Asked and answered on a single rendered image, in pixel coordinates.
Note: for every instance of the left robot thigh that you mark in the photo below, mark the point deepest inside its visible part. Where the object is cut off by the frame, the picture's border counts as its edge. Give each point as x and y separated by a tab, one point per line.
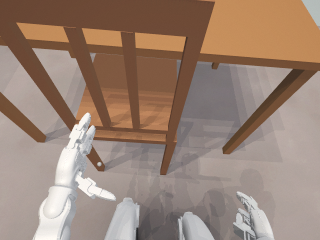
124	222

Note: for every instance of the table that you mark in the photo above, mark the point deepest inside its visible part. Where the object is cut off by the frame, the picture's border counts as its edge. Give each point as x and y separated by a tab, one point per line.
266	33

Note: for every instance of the chair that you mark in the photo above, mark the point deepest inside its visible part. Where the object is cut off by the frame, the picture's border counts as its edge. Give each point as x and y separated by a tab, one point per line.
130	98

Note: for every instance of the left robot hand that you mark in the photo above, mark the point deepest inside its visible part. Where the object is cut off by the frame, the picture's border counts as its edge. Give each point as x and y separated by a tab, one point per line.
73	157

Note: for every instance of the right robot hand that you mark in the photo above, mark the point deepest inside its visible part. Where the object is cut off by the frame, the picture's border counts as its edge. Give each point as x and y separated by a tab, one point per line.
256	222

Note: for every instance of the robot right shin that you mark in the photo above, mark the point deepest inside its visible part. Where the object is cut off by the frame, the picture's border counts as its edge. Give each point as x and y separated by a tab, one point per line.
188	213

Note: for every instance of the robot left forearm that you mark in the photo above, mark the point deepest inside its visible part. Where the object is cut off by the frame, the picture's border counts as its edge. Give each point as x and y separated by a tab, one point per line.
56	214

